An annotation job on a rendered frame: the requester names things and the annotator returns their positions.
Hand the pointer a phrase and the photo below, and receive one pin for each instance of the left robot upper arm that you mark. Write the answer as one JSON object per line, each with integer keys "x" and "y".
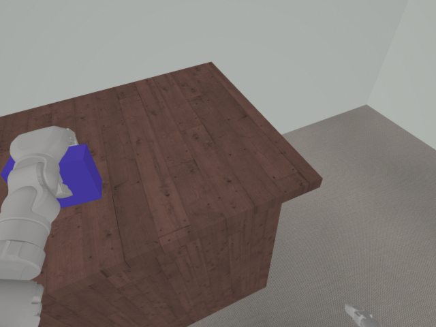
{"x": 20, "y": 303}

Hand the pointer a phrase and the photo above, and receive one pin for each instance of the table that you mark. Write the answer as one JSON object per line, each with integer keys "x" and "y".
{"x": 193, "y": 179}

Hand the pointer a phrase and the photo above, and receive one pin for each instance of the sponge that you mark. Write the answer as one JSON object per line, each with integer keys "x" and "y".
{"x": 78, "y": 171}

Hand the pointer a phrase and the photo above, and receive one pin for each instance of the left robot forearm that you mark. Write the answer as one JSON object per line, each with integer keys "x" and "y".
{"x": 26, "y": 215}

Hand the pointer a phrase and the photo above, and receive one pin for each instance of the robot right hand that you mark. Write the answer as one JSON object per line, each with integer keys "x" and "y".
{"x": 362, "y": 317}

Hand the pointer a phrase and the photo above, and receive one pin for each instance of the robot left hand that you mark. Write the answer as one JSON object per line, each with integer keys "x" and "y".
{"x": 52, "y": 141}

